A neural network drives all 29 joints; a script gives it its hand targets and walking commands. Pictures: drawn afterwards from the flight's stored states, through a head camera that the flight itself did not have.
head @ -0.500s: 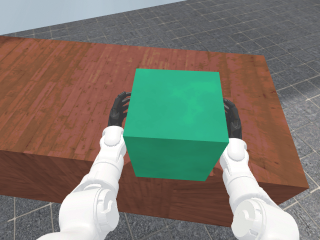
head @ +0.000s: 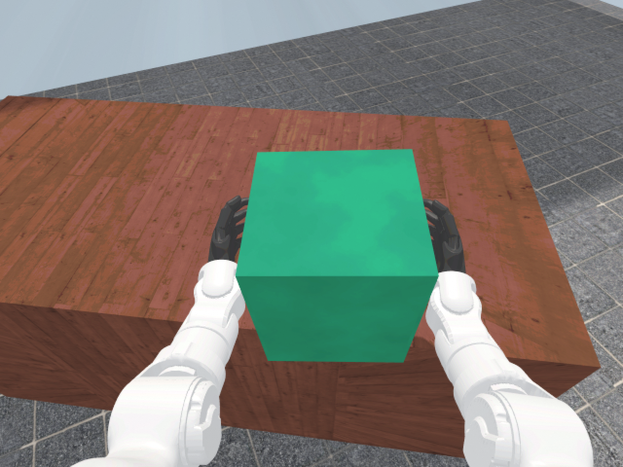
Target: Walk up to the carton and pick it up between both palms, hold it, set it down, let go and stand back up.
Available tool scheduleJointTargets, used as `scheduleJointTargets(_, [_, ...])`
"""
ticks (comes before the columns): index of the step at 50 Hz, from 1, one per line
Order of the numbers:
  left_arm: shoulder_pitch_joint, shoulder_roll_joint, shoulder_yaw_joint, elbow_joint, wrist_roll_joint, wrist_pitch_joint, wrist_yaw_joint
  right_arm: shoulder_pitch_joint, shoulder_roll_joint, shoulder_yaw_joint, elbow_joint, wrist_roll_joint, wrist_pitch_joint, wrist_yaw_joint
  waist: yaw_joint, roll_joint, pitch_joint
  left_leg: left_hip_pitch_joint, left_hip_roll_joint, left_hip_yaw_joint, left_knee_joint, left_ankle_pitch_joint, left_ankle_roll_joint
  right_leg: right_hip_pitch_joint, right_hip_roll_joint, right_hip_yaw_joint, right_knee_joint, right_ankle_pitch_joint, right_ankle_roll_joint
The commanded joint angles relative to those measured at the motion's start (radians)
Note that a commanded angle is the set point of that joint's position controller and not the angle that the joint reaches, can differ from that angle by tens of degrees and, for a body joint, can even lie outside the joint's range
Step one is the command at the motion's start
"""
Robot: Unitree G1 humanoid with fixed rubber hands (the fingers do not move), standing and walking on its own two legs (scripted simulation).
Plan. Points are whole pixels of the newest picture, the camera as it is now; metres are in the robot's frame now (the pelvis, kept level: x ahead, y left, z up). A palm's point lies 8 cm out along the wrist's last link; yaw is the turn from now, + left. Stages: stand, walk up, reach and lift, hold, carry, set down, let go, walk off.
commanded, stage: reach and lift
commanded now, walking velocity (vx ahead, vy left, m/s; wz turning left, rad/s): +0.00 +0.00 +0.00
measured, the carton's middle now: (334, 263) +0.40 -0.02 +0.03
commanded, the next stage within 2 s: none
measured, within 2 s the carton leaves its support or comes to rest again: neither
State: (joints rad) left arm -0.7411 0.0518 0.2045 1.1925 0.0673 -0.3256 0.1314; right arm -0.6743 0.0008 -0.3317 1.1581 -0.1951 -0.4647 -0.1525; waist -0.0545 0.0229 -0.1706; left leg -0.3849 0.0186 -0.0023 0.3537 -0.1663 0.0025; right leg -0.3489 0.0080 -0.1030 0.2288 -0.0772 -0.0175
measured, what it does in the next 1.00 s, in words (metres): stands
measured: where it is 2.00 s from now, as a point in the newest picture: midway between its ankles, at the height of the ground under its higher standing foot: outside the picture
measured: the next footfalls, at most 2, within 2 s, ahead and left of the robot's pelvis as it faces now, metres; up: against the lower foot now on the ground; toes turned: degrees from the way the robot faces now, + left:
none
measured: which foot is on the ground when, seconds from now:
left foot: down 0.00-1.00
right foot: down 0.00-1.00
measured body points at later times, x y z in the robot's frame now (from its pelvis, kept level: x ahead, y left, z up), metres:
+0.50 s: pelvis -0.02 +0.00 +0.00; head -0.05 +0.02 +0.45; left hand +0.40 +0.15 +0.14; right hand +0.38 -0.16 +0.16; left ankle -0.01 +0.11 -0.75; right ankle +0.01 -0.11 -0.75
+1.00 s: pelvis -0.02 +0.01 +0.00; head -0.05 +0.03 +0.45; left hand +0.39 +0.15 +0.17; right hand +0.38 -0.16 +0.18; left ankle -0.01 +0.11 -0.75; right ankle +0.01 -0.11 -0.75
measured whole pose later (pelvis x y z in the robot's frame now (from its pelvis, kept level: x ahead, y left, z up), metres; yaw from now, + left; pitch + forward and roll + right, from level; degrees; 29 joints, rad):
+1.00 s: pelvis -0.02 +0.01 +0.00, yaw +0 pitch -4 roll -1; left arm -0.72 0.06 0.20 0.54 0.12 0.45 0.12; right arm -0.76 -0.07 -0.10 0.74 0.18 0.20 -0.17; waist -0.10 -0.02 -0.03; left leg -0.12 0.00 -0.01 0.38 -0.19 0.02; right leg -0.09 0.00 -0.08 0.26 -0.11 0.00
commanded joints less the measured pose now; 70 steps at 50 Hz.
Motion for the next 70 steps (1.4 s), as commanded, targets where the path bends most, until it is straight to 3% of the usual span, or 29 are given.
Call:
scheduleJointTargets(1, [-0.841,-0.677,-0.340,-0.285,0.058,-0.076,-0.179,-0.816,0.600,0.404,-0.263,-0.080,-0.069,0.172,-0.016,-0.006,-0.819,0.122,-0.032,0.004,0.013,0.377,-0.063,0.483,0.010,0.031,0.148,0.595,0.038])
scheduleJointTargets(3, [-0.833,-0.697,-0.368,-0.333,0.038,-0.067,-0.172,-0.787,0.597,0.450,-0.281,-0.034,-0.035,0.173,-0.023,0.001,-0.801,0.140,-0.026,0.002,0.027,0.414,-0.072,0.460,0.017,0.035,0.155,0.600,0.037])
scheduleJointTargets(5, [-0.857,-0.701,-0.376,-0.344,0.023,-0.047,-0.172,-0.826,0.626,0.473,-0.311,-0.009,-0.002,0.170,-0.009,0.002,-0.785,0.145,-0.021,-0.001,0.017,0.369,-0.064,0.459,0.014,0.044,0.154,0.545,0.040])
scheduleJointTargets(6, [-0.887,-0.697,-0.397,-0.376,0.000,-0.043,-0.169,-0.840,0.616,0.497,-0.350,0.016,0.012,0.168,-0.029,-0.014,-0.787,0.132,-0.025,-0.010,0.017,0.339,-0.061,0.456,0.014,0.044,0.153,0.512,0.041])
scheduleJointTargets(11, [-0.981,-0.702,-0.420,-0.442,-0.043,0.021,-0.160,-0.861,0.667,0.515,-0.376,0.090,0.125,0.150,-0.026,0.010,-0.715,0.151,-0.022,-0.023,0.009,0.268,-0.049,0.402,0.012,0.065,0.129,0.387,0.046])
scheduleJointTargets(14, [-0.991,-0.710,-0.436,-0.504,-0.066,0.102,-0.164,-0.891,0.663,0.522,-0.424,0.143,0.214,0.140,-0.006,0.027,-0.646,0.155,-0.029,-0.018,0.000,0.223,-0.048,0.413,0.016,0.065,0.121,0.318,0.047])
scheduleJointTargets(16, [-0.986,-0.725,-0.419,-0.497,-0.051,0.155,-0.165,-0.931,0.673,0.508,-0.455,0.146,0.246,0.136,-0.003,0.011,-0.632,0.176,-0.036,-0.033,0.001,0.212,-0.047,0.413,0.024,0.059,0.103,0.247,0.042])
scheduleJointTargets(17, [-0.984,-0.737,-0.424,-0.514,-0.059,0.176,-0.171,-0.950,0.679,0.513,-0.457,0.161,0.264,0.139,0.007,0.040,-0.633,0.211,-0.040,-0.024,0.004,0.198,-0.055,0.389,0.029,0.061,0.094,0.200,0.034])
scheduleJointTargets(18, [-0.991,-0.747,-0.438,-0.523,-0.075,0.197,-0.167,-0.939,0.683,0.492,-0.460,0.169,0.285,0.139,-0.021,0.027,-0.614,0.231,-0.035,-0.026,0.001,0.226,-0.059,0.387,0.028,0.064,0.085,0.213,0.027])
scheduleJointTargets(19, [-0.973,-0.747,-0.418,-0.535,-0.064,0.216,-0.168,-0.958,0.677,0.504,-0.490,0.175,0.295,0.139,-0.002,0.034,-0.625,0.255,-0.042,-0.022,-0.002,0.218,-0.055,0.393,0.027,0.064,0.079,0.202,0.033])
scheduleJointTargets(21, [-1.028,-0.741,-0.421,-0.626,-0.064,0.244,-0.162,-0.941,0.668,0.489,-0.474,0.194,0.328,0.143,-0.026,0.039,-0.634,0.272,-0.039,-0.031,-0.005,0.237,-0.068,0.390,0.033,0.063,0.068,0.210,0.036])
scheduleJointTargets(23, [-0.995,-0.743,-0.398,-0.620,-0.055,0.290,-0.159,-0.965,0.638,0.477,-0.464,0.221,0.367,0.142,-0.034,0.051,-0.554,0.276,-0.037,-0.027,-0.005,0.233,-0.060,0.403,0.017,0.065,0.068,0.215,0.038])
scheduleJointTargets(24, [-0.975,-0.702,-0.373,-0.609,-0.045,0.318,-0.167,-0.923,0.662,0.475,-0.467,0.220,0.390,0.135,-0.030,-0.001,-0.545,0.278,-0.044,-0.039,-0.020,0.216,-0.046,0.439,0.028,0.067,0.061,0.195,0.047])
scheduleJointTargets(25, [-0.968,-0.731,-0.380,-0.643,-0.042,0.340,-0.169,-0.940,0.639,0.488,-0.471,0.244,0.407,0.132,-0.014,0.044,-0.488,0.297,-0.045,-0.021,-0.019,0.200,-0.050,0.415,0.021,0.074,0.059,0.181,0.040])
scheduleJointTargets(26, [-0.954,-0.706,-0.344,-0.647,-0.024,0.360,-0.172,-0.926,0.657,0.501,-0.488,0.232,0.423,0.128,-0.015,-0.001,-0.496,0.290,-0.050,-0.035,-0.021,0.180,-0.035,0.450,0.019,0.081,0.055,0.183,0.042])
scheduleJointTargets(30, [-0.949,-0.681,-0.316,-0.647,-0.012,0.460,-0.188,-0.964,0.622,0.449,-0.474,0.251,0.476,0.133,-0.033,0.013,-0.427,0.278,-0.054,-0.015,-0.059,0.075,-0.027,0.446,0.009,0.061,0.046,0.078,0.052])
scheduleJointTargets(34, [-0.989,-0.706,-0.349,-0.779,-0.034,0.505,-0.185,-0.997,0.640,0.488,-0.537,0.307,0.498,0.140,-0.039,0.003,-0.441,0.330,-0.044,-0.025,-0.045,0.148,-0.032,0.469,0.014,0.053,0.052,0.161,0.046])
scheduleJointTargets(36, [-1.020,-0.755,-0.405,-0.868,-0.066,0.507,-0.170,-0.989,0.642,0.534,-0.622,0.335,0.496,0.139,-0.028,0.035,-0.524,0.351,-0.049,-0.041,-0.025,0.253,-0.048,0.476,0.025,0.059,0.071,0.256,0.039])
scheduleJointTargets(39, [-1.036,-0.769,-0.462,-0.937,-0.080,0.533,-0.155,-1.006,0.634,0.539,-0.649,0.369,0.518,0.141,-0.081,0.057,-0.521,0.409,-0.039,-0.052,-0.003,0.313,-0.080,0.424,0.027,0.048,0.055,0.223,0.038])
scheduleJointTargets(40, [-1.011,-0.745,-0.468,-0.959,-0.086,0.553,-0.151,-0.983,0.624,0.551,-0.674,0.368,0.531,0.135,-0.069,0.068,-0.521,0.425,-0.041,-0.047,0.001,0.328,-0.074,0.419,0.036,0.050,0.049,0.244,0.038])
scheduleJointTargets(42, [-0.927,-0.728,-0.435,-0.897,-0.050,0.596,-0.153,-0.992,0.613,0.540,-0.676,0.385,0.554,0.130,-0.068,0.063,-0.446,0.389,-0.043,-0.040,-0.015,0.251,-0.063,0.417,0.035,0.040,0.054,0.170,0.047])
scheduleJointTargets(47, [-0.869,-0.712,-0.415,-0.958,-0.047,0.678,-0.166,-0.955,0.603,0.601,-0.774,0.430,0.602,0.115,-0.051,0.003,-0.462,0.408,-0.042,-0.039,-0.007,0.281,-0.044,0.460,0.049,0.052,0.056,0.211,0.041])
scheduleJointTargets(48, [-0.875,-0.732,-0.442,-0.985,-0.054,0.690,-0.166,-0.990,0.602,0.622,-0.787,0.450,0.608,0.115,-0.060,0.030,-0.495,0.444,-0.037,-0.037,0.001,0.313,-0.050,0.442,0.040,0.054,0.055,0.225,0.046])
scheduleJointTargets(55, [-0.832,-0.687,-0.467,-1.112,-0.045,0.758,-0.167,-0.903,0.608,0.690,-0.882,0.486,0.647,0.098,-0.042,0.006,-0.465,0.433,-0.050,-0.041,0.014,0.347,-0.045,0.484,0.053,0.054,0.073,0.303,0.057])
scheduleJointTargets(57, [-0.811,-0.714,-0.496,-1.145,-0.060,0.775,-0.165,-0.933,0.582,0.687,-0.912,0.502,0.654,0.102,-0.058,0.023,-0.461,0.476,-0.030,-0.052,0.020,0.405,-0.061,0.444,0.048,0.052,0.065,0.278,0.052])
scheduleJointTargets(59, [-0.791,-0.720,-0.488,-1.120,-0.049,0.787,-0.169,-0.932,0.593,0.698,-0.943,0.512,0.663,0.097,-0.052,0.034,-0.445,0.468,-0.058,-0.044,0.022,0.380,-0.048,0.445,0.052,0.067,0.063,0.307,0.055])
scheduleJointTargets(61, [-0.783,-0.711,-0.493,-1.159,-0.044,0.809,-0.168,-0.889,0.573,0.695,-0.961,0.506,0.671,0.089,-0.060,0.055,-0.427,0.466,-0.044,-0.050,0.022,0.440,-0.073,0.473,0.061,0.057,0.071,0.337,0.056])
scheduleJointTargets(64, [-0.801,-0.683,-0.539,-1.260,-0.053,0.826,-0.167,-0.891,0.577,0.730,-1.022,0.543,0.685,0.080,-0.065,0.047,-0.504,0.514,-0.040,-0.060,0.042,0.432,-0.062,0.478,0.057,0.057,0.082,0.373,0.056])
scheduleJointTargets(70, [-0.808,-0.680,-0.512,-1.251,-0.064,0.862,-0.180,-0.895,0.569,0.751,-1.034,0.552,0.725,0.076,-0.046,0.011,-0.463,0.440,-0.051,-0.045,0.015,0.365,-0.044,0.486,0.056,0.066,0.075,0.339,0.063])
